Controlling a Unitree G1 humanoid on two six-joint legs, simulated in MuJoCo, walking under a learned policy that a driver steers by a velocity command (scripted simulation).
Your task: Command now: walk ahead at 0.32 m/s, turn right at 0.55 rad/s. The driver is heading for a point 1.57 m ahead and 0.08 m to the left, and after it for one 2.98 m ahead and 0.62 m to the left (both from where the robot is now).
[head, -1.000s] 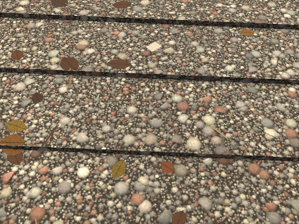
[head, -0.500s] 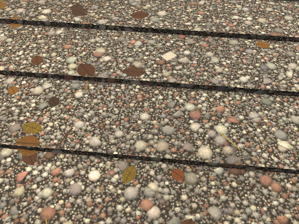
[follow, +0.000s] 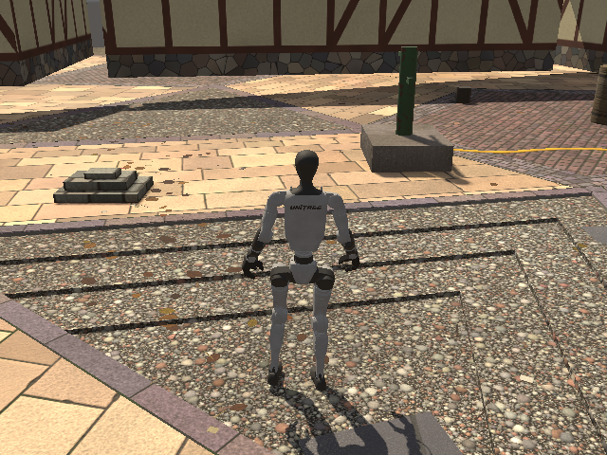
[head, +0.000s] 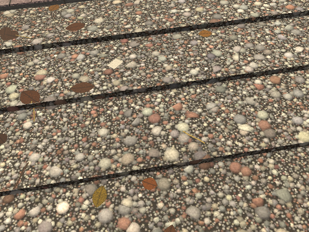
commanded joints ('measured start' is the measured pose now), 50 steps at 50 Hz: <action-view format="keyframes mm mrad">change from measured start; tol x32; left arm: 1 -24 189 57 -71 -6 -10 -1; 50 36 174 58 109 6 -60 -10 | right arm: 1 -51 -77 -19 -71 14 -43 15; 29 345 -54 39 103 9 -53 8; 50 -128 -45 23 -95 10 1 74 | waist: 1 -9 -156 -15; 24 -99 143 99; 29 111 -243 -471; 33 -6 -117 -38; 50 16 -33 92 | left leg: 1 39 -29 21 -129 9 13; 5 432 63 -21 -344 124 74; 7 487 427 -604 -538 -388 255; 23 379 276 -8 -566 356 212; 27 232 204 58 -87 760 135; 29 -236 -3 -53 530 -204 56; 30 -326 49 -82 603 -157 62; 43 -248 131 14 98 441 46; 50 -259 67 144 -65 265 126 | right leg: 1 1 -207 334 -189 -352 -160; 10 -639 -85 12 687 -177 57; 24 -263 -91 -183 130 85 30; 28 733 -399 245 81 -16 -169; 29 715 -507 567 -92 -125 -225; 36 105 -320 -56 -297 141 -123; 50 402 -356 -355 -176 695 -66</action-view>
